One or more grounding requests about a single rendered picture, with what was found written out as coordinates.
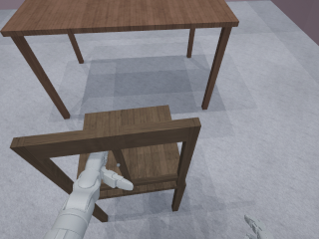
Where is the table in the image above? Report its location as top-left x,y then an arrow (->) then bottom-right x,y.
0,0 -> 239,120

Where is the robot right hand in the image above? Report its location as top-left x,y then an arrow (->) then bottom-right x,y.
243,214 -> 274,239

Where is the chair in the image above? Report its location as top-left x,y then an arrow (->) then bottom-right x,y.
10,105 -> 201,223

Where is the left robot forearm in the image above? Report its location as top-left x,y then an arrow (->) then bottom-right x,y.
43,169 -> 102,239

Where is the robot left hand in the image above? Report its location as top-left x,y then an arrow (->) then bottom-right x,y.
85,150 -> 134,191

